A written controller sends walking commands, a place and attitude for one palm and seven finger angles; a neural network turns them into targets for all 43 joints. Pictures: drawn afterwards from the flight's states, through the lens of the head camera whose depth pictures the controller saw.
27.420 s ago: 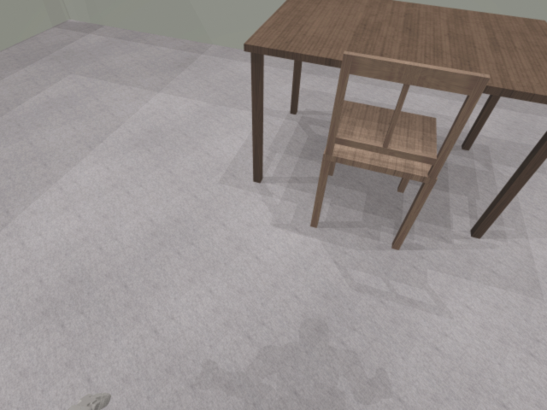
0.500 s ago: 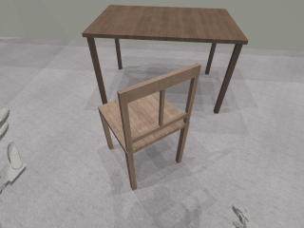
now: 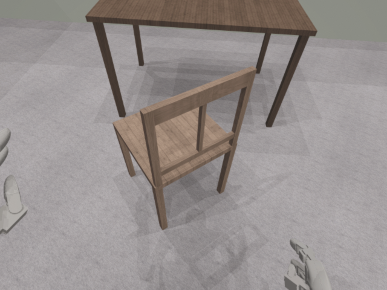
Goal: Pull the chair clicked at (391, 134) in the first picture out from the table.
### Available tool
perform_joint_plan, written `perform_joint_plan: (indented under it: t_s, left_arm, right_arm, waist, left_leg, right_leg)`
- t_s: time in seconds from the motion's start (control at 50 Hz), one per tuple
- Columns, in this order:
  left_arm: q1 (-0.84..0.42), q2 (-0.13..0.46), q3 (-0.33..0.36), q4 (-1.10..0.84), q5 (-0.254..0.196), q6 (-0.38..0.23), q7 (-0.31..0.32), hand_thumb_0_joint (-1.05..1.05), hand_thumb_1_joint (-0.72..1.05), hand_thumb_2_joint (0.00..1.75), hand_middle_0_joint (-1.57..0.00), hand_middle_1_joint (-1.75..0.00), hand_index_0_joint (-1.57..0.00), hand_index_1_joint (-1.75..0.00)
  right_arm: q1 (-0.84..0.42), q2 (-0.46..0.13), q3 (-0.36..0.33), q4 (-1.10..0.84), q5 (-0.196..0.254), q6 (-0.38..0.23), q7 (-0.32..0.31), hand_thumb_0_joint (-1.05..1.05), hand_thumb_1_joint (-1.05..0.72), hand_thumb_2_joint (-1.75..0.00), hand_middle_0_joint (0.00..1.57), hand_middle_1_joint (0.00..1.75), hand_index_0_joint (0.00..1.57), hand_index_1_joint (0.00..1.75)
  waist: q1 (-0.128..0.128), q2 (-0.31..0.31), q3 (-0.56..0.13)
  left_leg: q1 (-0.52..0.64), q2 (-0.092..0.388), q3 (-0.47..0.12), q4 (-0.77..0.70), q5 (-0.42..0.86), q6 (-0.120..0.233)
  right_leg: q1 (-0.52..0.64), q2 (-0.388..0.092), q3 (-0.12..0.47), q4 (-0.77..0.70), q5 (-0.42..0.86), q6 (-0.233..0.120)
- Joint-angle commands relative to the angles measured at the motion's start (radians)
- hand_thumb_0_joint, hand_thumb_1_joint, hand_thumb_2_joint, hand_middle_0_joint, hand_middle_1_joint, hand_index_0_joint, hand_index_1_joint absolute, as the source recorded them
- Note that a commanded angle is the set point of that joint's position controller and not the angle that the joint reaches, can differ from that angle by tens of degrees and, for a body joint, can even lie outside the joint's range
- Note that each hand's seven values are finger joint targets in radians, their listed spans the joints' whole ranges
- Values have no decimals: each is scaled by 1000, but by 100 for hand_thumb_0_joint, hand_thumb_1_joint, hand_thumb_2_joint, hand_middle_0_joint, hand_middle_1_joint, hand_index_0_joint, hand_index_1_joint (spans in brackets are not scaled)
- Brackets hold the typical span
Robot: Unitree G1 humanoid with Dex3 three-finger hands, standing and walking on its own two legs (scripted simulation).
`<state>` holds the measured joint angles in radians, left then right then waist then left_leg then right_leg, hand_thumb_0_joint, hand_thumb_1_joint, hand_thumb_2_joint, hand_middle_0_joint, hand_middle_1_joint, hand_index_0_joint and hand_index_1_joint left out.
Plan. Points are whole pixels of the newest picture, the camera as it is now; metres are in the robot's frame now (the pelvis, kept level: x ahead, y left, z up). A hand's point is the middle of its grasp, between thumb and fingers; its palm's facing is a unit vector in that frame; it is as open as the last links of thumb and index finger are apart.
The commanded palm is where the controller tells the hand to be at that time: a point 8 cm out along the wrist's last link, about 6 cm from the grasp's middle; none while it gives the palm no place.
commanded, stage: stop stepping back and stand still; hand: left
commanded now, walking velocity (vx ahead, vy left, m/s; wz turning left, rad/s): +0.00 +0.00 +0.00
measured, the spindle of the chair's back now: (201, 128) +0.64 -0.01 -0.12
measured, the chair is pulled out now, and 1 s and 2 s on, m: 0.55 0.55 0.55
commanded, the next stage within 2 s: let the arm hang, fingers relaxed in 0.02 s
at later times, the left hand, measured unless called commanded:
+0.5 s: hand out of the picture +0.02 +0.17 -0.17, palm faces +0.08 -0.98 -0.17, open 6.8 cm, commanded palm none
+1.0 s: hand out of the picture -0.05 +0.15 -0.17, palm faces +0.06 -0.98 -0.17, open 7.4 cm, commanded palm none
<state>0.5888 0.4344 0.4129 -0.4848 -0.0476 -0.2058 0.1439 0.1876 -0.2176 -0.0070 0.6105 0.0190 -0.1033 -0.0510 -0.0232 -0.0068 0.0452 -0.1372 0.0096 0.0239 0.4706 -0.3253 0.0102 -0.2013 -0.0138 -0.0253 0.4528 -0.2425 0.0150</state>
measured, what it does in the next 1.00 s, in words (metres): stands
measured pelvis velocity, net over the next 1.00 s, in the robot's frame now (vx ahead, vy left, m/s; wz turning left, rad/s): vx -0.03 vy -0.01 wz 0.02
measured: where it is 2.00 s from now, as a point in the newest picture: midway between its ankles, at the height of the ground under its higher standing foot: outside the picture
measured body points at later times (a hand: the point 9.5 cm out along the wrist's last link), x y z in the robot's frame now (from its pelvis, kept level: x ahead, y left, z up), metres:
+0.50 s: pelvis -0.03 -0.01 +0.00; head +0.00 +0.00 +0.45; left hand +0.02 +0.22 -0.16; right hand +0.00 -0.25 -0.15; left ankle -0.05 +0.11 -0.74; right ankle +0.00 -0.13 -0.74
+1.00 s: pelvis -0.03 -0.01 +0.00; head -0.03 -0.02 +0.45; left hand -0.05 +0.20 -0.15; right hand -0.05 -0.21 -0.16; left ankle -0.05 +0.11 -0.74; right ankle +0.00 -0.13 -0.74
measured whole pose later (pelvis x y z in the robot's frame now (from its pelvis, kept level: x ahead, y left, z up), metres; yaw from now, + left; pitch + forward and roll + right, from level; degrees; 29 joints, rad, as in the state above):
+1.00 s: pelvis -0.03 -0.01 +0.00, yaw +1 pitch -1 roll +0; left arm 0.30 0.12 0.00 1.12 0.00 0.01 0.02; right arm 0.35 -0.12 0.01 1.09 -0.02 0.00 -0.03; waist 0.00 0.02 0.02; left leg -0.16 0.00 0.01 0.43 -0.25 0.00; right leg -0.22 -0.02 -0.04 0.42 -0.18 0.00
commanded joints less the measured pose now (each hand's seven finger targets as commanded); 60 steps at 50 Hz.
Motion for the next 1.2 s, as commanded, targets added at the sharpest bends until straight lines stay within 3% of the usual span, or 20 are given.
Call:
perform_joint_plan:
  t_s: [0.0,0.08,0.1,0.12,0.14,0.18,0.2,0.24,0.26,0.28,0.32,0.36,0.38,0.42,0.44,0.48,0.52,0.66,1.08,1.18]
  left_arm:
    - [8,153,137,-181,-8,-51,27,0,90,90,-20,-30,-20,-30]
    - [1,152,129,-175,-9,-48,25,0,90,90,-20,-30,-20,-30]
    - [-129,-67,-315,578,93,102,-111,0,90,90,-20,-30,-20,-30]
    - [-118,-132,-295,621,91,181,-133,0,90,90,-20,-30,-20,-30]
    - [-110,-159,-309,621,91,206,-136,0,90,90,-20,-30,-20,-30]
    - [-184,-161,-326,703,86,206,-141,0,90,90,-20,-30,-20,-30]
    - [-210,-146,-327,755,86,206,-142,0,90,90,-20,-30,-20,-30]
    - [-232,-110,-326,879,89,203,-139,0,90,90,-20,-30,-20,-30]
    - [-261,-84,-327,941,89,206,-135,0,90,90,-20,-30,-20,-30]
    - [-288,-72,-332,996,83,207,-134,0,90,90,-20,-30,-20,-30]
    - [-320,-71,-346,1099,72,208,-132,0,90,90,-20,-30,-20,-30]
    - [-326,-82,-361,1190,62,211,-129,0,90,90,-20,-30,-20,-30]
    - [-309,-97,-365,1237,58,211,-127,0,90,90,-20,-30,-20,-30]
    - [-270,-137,-350,1294,61,211,-121,0,90,90,-20,-30,-20,-30]
    - [-274,-133,-355,1322,60,212,-121,0,90,90,-20,-30,-20,-30]
    - [-286,-140,-366,1363,58,211,-123,0,90,90,-20,-30,-20,-30]
    - [-297,-143,-374,1402,55,212,-125,0,90,90,-20,-30,-20,-30]
    - [-277,-155,-386,1504,52,210,-122,0,90,90,-20,-30,-20,-30]
    - [-220,-224,-389,1591,55,203,-110,0,90,90,-20,-30,-20,-30]
    - [-212,-231,-388,1597,54,200,-110,0,90,90,-20,-30,-20,-30]
  right_arm:
    - [-55,-112,-45,-154,4,-37,-11,0,-90,-90,20,30,20,30]
    - [-60,-114,-45,-159,3,-34,-17,0,-90,-90,20,30,20,30]
    - [-46,-218,-84,76,-5,-73,67,0,-90,-90,20,30,20,30]
    - [35,-150,-84,98,-22,-17,66,0,-90,-90,20,30,20,30]
    - [45,-147,-76,89,-29,1,63,0,-90,-90,20,30,20,30]
    - [19,-131,-55,84,-43,24,59,0,-90,-90,20,30,20,30]
    - [8,-134,-49,80,-50,32,57,0,-90,-90,20,30,20,30]
    - [2,-130,-47,88,-53,49,50,0,-90,-90,20,30,20,30]
    - [20,-121,-48,101,-46,63,48,0,-90,-90,20,30,20,30]
    - [41,-114,-45,123,-42,75,45,0,-90,-90,20,30,20,30]
    - [59,-99,-36,175,-41,85,41,0,-90,-90,20,30,20,30]
    - [54,-95,-23,215,-43,86,36,0,-90,-90,20,30,20,30]
    - [51,-86,-19,239,-43,84,32,0,-90,-90,20,30,20,30]
    - [76,-60,-22,267,-47,86,25,0,-90,-90,20,30,20,30]
    - [93,-53,-23,280,-45,89,24,0,-90,-90,20,30,20,30]
    - [126,-54,-24,307,-40,97,22,0,-90,-90,20,30,20,30]
    - [154,-55,-24,330,-40,101,22,0,-90,-90,20,30,20,30]
    - [223,-44,-19,395,-39,103,20,0,-90,-90,20,30,20,30]
    - [260,30,-12,476,-35,92,8,0,-90,-90,20,30,20,30]
    - [258,32,-14,479,-33,88,5,0,-90,-90,20,30,20,30]
  waist:
    - [5,86,-152]
    - [7,81,-142]
    - [-41,61,8]
    - [-20,36,-74]
    - [-17,78,-66]
    - [5,41,-100]
    - [15,-2,-92]
    - [32,-162,-135]
    - [19,-240,-141]
    - [8,-249,-142]
    - [3,-148,-118]
    - [16,70,-70]
    - [26,144,-69]
    - [34,218,-76]
    - [33,212,-78]
    - [30,96,-53]
    - [27,55,-14]
    - [23,-13,37]
    - [24,28,82]
    - [24,16,49]
  left_leg:
    - [-20,73,-42,-64,518,-9]
    - [-33,68,-42,-83,449,-8]
    - [-118,57,-61,59,531,8]
    - [-85,79,-66,31,556,8]
    - [-96,103,-84,5,503,24]
    - [-159,144,-168,-22,430,77]
    - [-184,142,-186,-23,406,87]
    - [-171,72,-136,40,356,54]
    - [-142,27,-99,76,257,34]
    - [-105,2,-79,84,202,27]
    - [-54,3,-74,49,207,25]
    - [-69,37,-103,-25,261,32]
    - [-83,51,-107,-47,270,37]
    - [-105,54,-107,-63,229,39]
    - [-109,55,-106,-73,206,39]
    - [-125,64,-115,-87,137,40]
    - [-137,62,-118,-106,83,38]
    - [-125,62,-110,-128,59,42]
    - [-122,69,-99,-151,94,40]
    - [-92,70,-95,-136,143,39]
  right_leg:
    - [151,-47,26,6,448,-24]
    - [151,-46,36,-21,419,-23]
    - [-71,-84,-21,149,443,-40]
    - [-98,-70,16,137,273,-46]
    - [-126,-48,-6,162,107,-35]
    - [-113,-37,0,196,-49,-30]
    - [-82,-39,13,183,-22,-29]
    - [13,-89,73,83,232,-46]
    - [7,-133,113,40,272,-71]
    - [-12,-160,137,8,267,-90]
    - [-38,-146,134,-14,239,-87]
    - [-31,-96,100,-7,159,-63]
    - [-3,-83,92,-9,145,-56]
    - [44,-74,71,-29,131,-60]
    - [55,-71,68,-33,122,-61]
    - [54,-75,67,-72,73,-62]
    - [32,-76,71,-101,4,-63]
    - [-10,-77,82,-141,-68,-65]
    - [-26,-68,76,-116,15,-56]
    - [-10,-72,70,-108,55,-53]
